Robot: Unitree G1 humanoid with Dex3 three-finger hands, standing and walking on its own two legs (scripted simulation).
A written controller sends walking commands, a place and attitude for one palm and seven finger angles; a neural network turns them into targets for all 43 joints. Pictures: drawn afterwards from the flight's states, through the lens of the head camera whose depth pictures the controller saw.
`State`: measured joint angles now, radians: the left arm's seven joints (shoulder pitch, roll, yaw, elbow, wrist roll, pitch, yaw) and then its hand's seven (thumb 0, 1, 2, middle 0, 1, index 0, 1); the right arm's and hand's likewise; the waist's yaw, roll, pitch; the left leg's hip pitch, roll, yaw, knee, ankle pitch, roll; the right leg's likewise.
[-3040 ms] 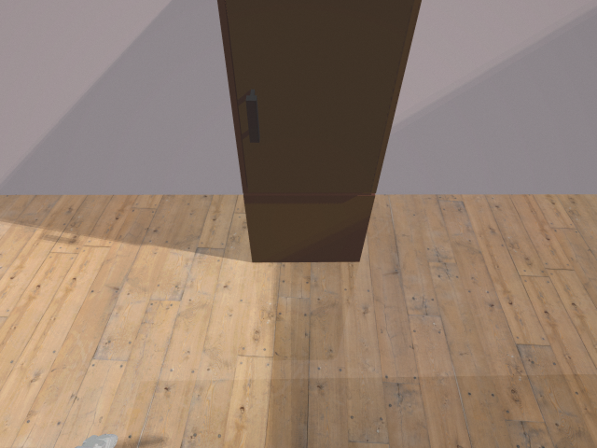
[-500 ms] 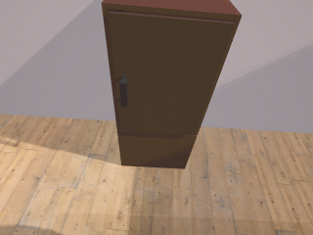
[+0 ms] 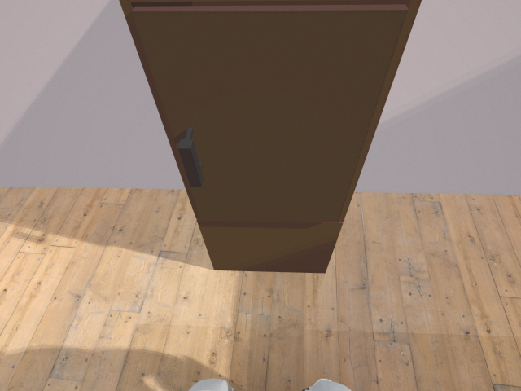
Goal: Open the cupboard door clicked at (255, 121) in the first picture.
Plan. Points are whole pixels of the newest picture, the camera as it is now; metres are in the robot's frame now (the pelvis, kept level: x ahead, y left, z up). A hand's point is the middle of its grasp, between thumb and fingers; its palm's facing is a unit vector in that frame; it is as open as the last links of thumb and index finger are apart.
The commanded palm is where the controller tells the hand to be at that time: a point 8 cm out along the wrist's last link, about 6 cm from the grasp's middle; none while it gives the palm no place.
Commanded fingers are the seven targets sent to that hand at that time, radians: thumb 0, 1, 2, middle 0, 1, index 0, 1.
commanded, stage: come to a stop and stand still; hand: left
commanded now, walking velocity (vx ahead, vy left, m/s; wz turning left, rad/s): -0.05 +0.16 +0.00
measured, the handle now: (193, 157) +0.56 +0.18 -0.03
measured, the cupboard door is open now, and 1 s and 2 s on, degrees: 0 0 0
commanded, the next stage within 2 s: look again from close up in 0.54 s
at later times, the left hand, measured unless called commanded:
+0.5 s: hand out of the picture -0.02 +0.23 -0.16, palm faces +0.05 -0.99 -0.16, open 7.4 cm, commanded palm none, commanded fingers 0.00 0.90 0.90 -0.20 -0.30 -0.20 -0.30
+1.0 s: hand out of the picture -0.05 +0.18 -0.16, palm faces +0.04 -0.98 -0.20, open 7.3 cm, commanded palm none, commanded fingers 0.00 0.90 0.90 -0.20 -0.30 -0.20 -0.30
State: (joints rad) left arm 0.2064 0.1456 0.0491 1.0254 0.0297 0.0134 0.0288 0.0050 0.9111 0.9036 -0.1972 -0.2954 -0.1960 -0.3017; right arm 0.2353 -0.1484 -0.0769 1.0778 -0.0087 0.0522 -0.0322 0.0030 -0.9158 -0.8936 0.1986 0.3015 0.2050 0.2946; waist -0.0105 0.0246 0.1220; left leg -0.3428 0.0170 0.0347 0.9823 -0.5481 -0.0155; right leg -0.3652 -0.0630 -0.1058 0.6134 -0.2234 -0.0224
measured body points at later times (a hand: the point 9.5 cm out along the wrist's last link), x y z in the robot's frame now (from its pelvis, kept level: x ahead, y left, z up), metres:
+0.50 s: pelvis -0.03 +0.05 +0.02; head -0.02 +0.07 +0.47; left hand -0.02 +0.28 -0.15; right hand -0.04 -0.17 -0.13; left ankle -0.06 +0.14 -0.73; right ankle -0.04 -0.09 -0.69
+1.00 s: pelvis -0.05 +0.01 +0.01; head -0.06 +0.00 +0.46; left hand -0.05 +0.23 -0.14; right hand -0.04 -0.21 -0.15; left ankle -0.06 +0.14 -0.73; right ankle -0.05 -0.09 -0.73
